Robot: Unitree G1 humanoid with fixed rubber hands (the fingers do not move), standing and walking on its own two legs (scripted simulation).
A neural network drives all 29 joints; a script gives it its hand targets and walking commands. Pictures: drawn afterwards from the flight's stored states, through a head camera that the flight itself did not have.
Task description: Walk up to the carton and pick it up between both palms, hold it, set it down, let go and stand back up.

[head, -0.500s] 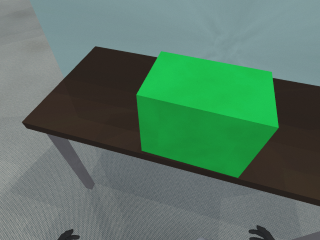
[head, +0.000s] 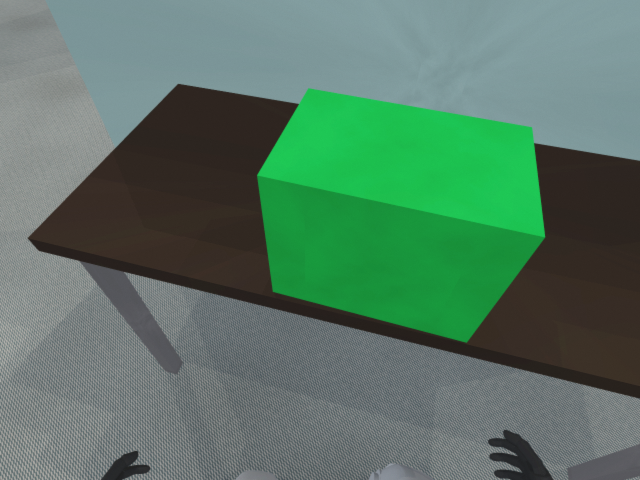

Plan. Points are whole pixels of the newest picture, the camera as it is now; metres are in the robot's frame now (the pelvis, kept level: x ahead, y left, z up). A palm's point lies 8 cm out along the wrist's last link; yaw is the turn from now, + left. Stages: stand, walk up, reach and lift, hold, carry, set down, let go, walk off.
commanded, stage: reach and lift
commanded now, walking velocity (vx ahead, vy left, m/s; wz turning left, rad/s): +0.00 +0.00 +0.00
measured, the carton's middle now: (389, 218) +0.44 -0.06 +0.07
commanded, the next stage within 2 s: none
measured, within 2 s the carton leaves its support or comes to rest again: neither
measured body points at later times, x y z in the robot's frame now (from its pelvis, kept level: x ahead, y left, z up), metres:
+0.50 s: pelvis -0.01 +0.00 +0.02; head -0.01 +0.03 +0.47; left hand +0.16 +0.26 -0.06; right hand +0.15 -0.24 -0.03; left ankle +0.00 +0.17 -0.70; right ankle +0.05 -0.08 -0.70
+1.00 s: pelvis +0.03 +0.03 +0.04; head +0.01 +0.04 +0.49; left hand +0.22 +0.24 -0.01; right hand +0.19 -0.22 +0.00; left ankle +0.00 +0.17 -0.70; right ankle +0.05 -0.07 -0.70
